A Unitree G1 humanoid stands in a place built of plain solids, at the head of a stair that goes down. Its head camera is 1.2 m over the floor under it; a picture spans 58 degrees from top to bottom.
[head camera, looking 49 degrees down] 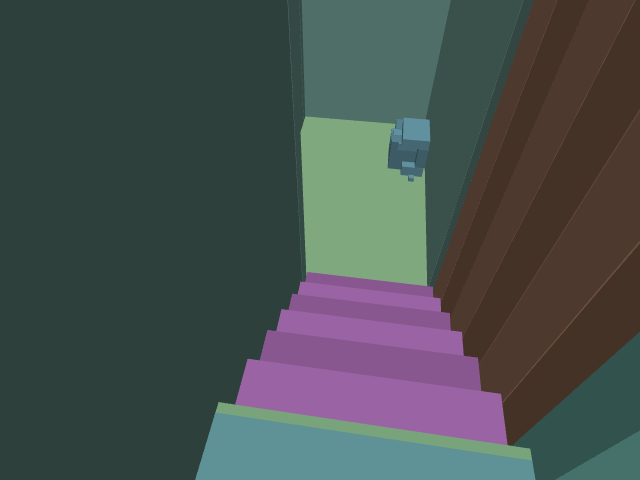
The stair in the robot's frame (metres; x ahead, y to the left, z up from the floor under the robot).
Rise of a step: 0.20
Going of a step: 0.22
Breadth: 0.85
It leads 8 degrees to the right of straight ahead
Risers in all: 7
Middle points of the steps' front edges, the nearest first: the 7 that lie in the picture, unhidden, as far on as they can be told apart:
0.39 -0.14 0.00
0.61 -0.17 -0.19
0.83 -0.20 -0.39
1.05 -0.24 -0.59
1.28 -0.27 -0.78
1.50 -0.30 -0.98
1.72 -0.33 -1.18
